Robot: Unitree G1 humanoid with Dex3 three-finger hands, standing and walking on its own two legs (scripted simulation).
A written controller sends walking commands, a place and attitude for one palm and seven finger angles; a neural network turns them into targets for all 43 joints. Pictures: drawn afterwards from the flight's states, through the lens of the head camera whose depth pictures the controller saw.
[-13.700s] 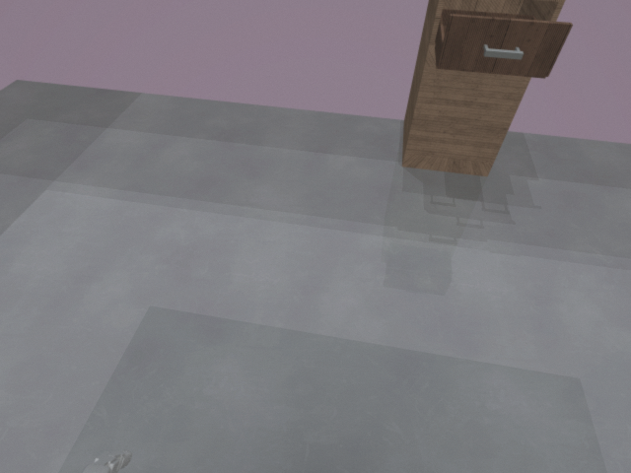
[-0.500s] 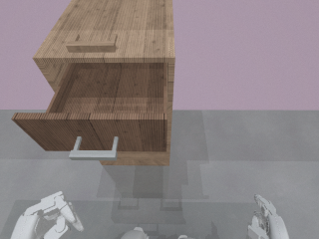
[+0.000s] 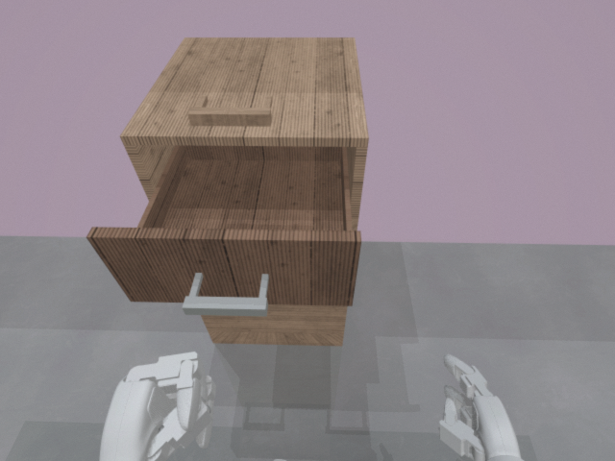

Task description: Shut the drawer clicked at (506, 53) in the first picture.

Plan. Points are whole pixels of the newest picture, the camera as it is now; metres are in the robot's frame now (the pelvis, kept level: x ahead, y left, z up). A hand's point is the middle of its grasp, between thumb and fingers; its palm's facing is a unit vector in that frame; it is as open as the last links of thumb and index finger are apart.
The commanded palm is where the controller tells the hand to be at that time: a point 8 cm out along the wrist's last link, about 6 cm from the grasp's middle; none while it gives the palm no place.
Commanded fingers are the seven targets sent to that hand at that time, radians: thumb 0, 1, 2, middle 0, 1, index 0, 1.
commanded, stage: raise the hand and make a fist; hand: left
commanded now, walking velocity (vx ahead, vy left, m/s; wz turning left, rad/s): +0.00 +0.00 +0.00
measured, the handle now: (228, 293) +0.36 +0.15 +0.00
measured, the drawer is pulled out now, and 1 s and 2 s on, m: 0.22 0.22 0.22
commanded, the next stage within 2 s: bring the fist close to the handle in 0.34 s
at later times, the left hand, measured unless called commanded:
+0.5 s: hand (204, 402) +0.17 +0.12 +0.09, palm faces +0.01 -1.00 +0.03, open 3.3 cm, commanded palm +0.14 +0.17 +0.09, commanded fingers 0.00 0.90 0.90 -1.40 -1.60 -1.40 -1.60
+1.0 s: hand (232, 384) +0.21 +0.11 +0.04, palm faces +0.03 -1.00 +0.00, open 3.3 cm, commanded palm +0.19 +0.17 +0.04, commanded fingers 0.00 0.90 0.90 -1.40 -1.60 -1.40 -1.60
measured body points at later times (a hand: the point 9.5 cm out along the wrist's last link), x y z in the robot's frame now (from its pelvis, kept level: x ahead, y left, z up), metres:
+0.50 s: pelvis +0.01 +0.02 +0.00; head +0.03 +0.01 +0.45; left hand +0.17 +0.17 +0.10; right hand +0.19 -0.21 -0.06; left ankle +0.02 +0.07 -0.68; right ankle -0.01 -0.08 -0.68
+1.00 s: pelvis +0.01 +0.00 -0.02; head +0.05 +0.00 +0.42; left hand +0.20 +0.16 +0.04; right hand +0.19 -0.23 -0.09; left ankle +0.02 +0.07 -0.68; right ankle -0.01 -0.08 -0.68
